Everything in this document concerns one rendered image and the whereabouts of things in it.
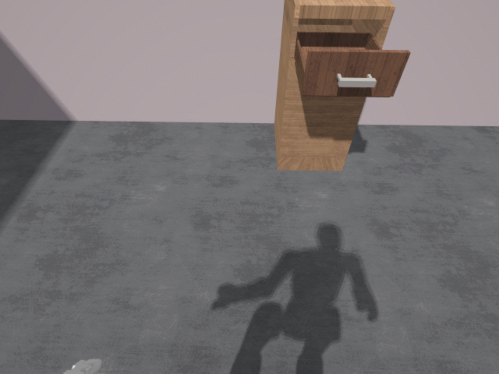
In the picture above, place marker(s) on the handle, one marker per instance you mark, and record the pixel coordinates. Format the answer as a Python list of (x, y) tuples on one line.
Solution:
[(356, 82)]

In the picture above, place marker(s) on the cabinet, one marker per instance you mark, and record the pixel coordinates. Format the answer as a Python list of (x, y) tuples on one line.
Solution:
[(315, 133)]

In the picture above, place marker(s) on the left robot hand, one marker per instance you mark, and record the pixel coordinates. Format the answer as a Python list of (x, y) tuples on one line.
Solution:
[(85, 367)]

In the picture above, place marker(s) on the drawer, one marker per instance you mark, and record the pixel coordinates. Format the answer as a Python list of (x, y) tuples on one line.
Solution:
[(320, 56)]

